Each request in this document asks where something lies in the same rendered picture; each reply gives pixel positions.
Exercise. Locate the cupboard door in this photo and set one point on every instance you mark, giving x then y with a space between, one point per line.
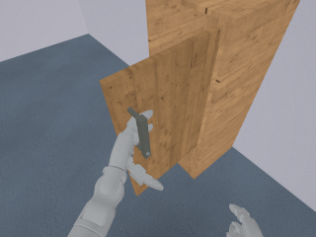
174 83

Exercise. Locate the handle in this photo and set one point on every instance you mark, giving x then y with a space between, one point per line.
143 132

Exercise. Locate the robot left forearm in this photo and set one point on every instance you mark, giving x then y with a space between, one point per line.
99 212

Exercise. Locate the right robot hand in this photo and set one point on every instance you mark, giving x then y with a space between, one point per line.
249 227

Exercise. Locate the left robot hand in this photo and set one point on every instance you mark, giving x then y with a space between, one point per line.
124 147

